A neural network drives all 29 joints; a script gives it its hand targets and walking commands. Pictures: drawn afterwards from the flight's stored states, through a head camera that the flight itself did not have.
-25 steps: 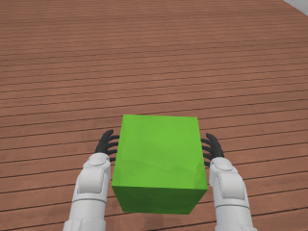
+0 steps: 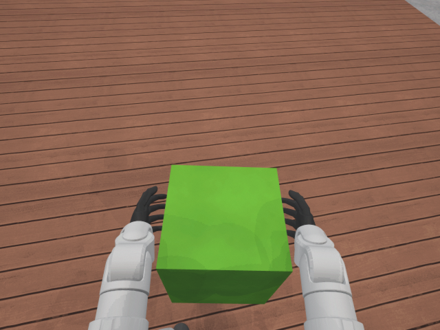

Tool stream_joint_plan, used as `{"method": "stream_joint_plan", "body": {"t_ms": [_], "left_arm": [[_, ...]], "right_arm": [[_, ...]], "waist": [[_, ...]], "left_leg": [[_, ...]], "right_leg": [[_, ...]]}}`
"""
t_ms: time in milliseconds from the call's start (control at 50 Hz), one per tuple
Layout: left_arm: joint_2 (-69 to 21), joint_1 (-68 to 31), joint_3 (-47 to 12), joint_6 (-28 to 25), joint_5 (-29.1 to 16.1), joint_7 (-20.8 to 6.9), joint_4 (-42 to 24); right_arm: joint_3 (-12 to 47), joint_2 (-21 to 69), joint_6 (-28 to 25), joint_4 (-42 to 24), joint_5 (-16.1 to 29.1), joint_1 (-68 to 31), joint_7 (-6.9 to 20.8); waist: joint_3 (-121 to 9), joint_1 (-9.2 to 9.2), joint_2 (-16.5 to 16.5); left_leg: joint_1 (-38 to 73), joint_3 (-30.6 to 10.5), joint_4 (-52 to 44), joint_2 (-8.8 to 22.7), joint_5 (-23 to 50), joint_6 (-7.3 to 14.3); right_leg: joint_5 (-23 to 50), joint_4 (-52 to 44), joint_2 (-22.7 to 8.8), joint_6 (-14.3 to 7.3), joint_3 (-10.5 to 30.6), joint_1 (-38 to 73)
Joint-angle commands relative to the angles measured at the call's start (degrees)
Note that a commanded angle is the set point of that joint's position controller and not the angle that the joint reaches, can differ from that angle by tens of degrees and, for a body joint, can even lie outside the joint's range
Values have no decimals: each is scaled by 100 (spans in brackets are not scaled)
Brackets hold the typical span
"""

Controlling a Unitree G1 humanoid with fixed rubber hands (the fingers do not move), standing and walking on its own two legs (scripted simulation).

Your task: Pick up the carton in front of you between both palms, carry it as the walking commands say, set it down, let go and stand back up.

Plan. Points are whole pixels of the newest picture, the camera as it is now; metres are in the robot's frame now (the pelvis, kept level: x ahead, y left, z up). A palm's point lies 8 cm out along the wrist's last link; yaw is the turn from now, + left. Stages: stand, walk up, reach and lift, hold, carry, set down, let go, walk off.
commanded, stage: carry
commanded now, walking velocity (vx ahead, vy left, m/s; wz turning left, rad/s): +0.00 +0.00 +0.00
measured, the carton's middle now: (221, 239) +0.29 +0.00 -0.09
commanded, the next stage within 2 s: hold in 1.72 s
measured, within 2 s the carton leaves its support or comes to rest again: neither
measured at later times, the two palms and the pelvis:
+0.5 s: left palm (154, 172) +0.38 +0.14 +0.03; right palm (304, 178) +0.38 -0.16 +0.03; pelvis +0.10 -0.02 -0.01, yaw +1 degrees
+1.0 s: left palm (152, 181) +0.35 +0.14 +0.04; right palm (308, 187) +0.36 -0.16 +0.04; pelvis +0.07 -0.02 +0.00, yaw +1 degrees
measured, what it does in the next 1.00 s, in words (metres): steps on the spot: right foot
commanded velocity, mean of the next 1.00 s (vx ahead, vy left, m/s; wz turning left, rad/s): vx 0.00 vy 0.00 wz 0.00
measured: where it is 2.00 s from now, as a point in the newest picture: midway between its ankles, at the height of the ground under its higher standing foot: outside the picture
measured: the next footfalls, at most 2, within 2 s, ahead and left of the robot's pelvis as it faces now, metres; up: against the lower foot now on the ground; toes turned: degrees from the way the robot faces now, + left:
right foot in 0.10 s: +0.09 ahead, -0.13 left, +0.00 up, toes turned +6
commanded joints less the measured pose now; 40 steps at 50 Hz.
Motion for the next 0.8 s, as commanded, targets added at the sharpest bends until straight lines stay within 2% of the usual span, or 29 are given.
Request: {"method": "stream_joint_plan", "body": {"t_ms": [0, 40, 60, 80, 100, 120, 160, 200, 240, 280, 340, 460, 600, 780], "left_arm": [[-5306, -2277, -3572, -535, -1469, -1333, -508], [-5313, -2201, -3635, -586, -1483, -1302, -594], [-5300, -2243, -3657, -565, -1500, -1299, -660], [-5280, -2295, -3699, -508, -1530, -1298, -718], [-5200, -2380, -3700, -444, -1558, -1292, -772], [-5136, -2506, -3738, -390, -1588, -1291, -882], [-4989, -2460, -3590, -232, -1618, -1290, -745], [-4820, -2134, -3305, -57, -1489, -1277, -451], [-4693, -1943, -3007, 85, -1332, -1274, -153], [-4671, -1919, -2786, 164, -1214, -1291, 77], [-4845, -2142, -2658, 147, -1164, -1355, 249], [-5283, -2699, -3128, 43, -1483, -1427, -167], [-5189, -2543, -3277, 66, -1519, -1386, -406], [-5103, -2566, -3133, 102, -1431, -1383, -271]], "right_arm": [[3228, 5276, -571, -595, 1428, -2130, 1389], [3382, 5231, -646, -765, 1488, -2256, 1375], [3427, 5186, -635, -846, 1503, -2309, 1362], [3470, 5146, -589, -923, 1502, -2341, 1340], [3516, 5073, -517, -1016, 1500, -2386, 1322], [3617, 5065, -424, -1083, 1539, -2458, 1312], [3547, 4918, -233, -1138, 1504, -2533, 1258], [3359, 4762, -39, -917, 1393, -2330, 1214], [3121, 4628, 110, -634, 1279, -2132, 1199], [2913, 4598, 194, -383, 1183, -2073, 1212], [2753, 4766, 179, -159, 1131, -2218, 1273], [3147, 5219, 79, -537, 1417, -2726, 1351], [3292, 5134, 98, -763, 1471, -2580, 1320], [3141, 5042, 131, -631, 1385, -2596, 1311]], "waist": [[-2598, -53, 980], [-2680, 23, 827], [-2609, 32, 782], [-2541, 36, 743], [-2393, 19, 381], [-2285, -46, 25], [-2066, -17, -158], [-2104, 13, -84], [-2166, 18, -21], [-2157, 21, 30], [-2072, 26, 96], [-2184, 11, 183], [-2289, 12, 178], [-1980, 17, 186]], "left_leg": [[2176, -1084, -469, 1393, 2135, 343], [1860, -756, -239, 1227, 1474, 275], [1574, -652, -124, 1098, 933, 151], [1224, -630, -31, 1013, 315, -10], [1125, -472, 147, 802, -329, -195], [1200, -636, 30, 612, -393, -267], [1276, -701, 314, 716, 580, -280], [1348, -718, 631, 741, 1568, -307], [1314, -696, 809, 710, 2051, -335], [1281, -679, 876, 678, 2208, -369], [1250, -685, 886, 675, 2245, -393], [1335, -699, 897, 691, 2010, -369], [1351, -714, 861, 704, 1763, -334], [1202, -756, 555, 722, 1065, -324]], "right_leg": [[566, -909, 5, -65, -74, 250], [1690, -1740, -19, -107, -279, 770], [2386, -2135, -95, -101, -286, 1095], [2770, -2264, -342, -98, -121, 1405], [3073, -2310, -795, -120, 317, 1221], [3096, -1998, -921, -171, 397, 931], [3508, -1803, -790, -147, 232, 880], [4249, -1623, -727, -155, 202, 949], [4922, -1434, -705, -149, 168, 1055], [5211, -1357, -702, -142, 146, 1081], [5161, -1337, -686, -139, 112, 1045], [4619, -1319, -641, -166, 77, 1026], [4250, -1336, -636, -182, 76, 1067], [3422, -1610, -633, -196, 108, 906]]}}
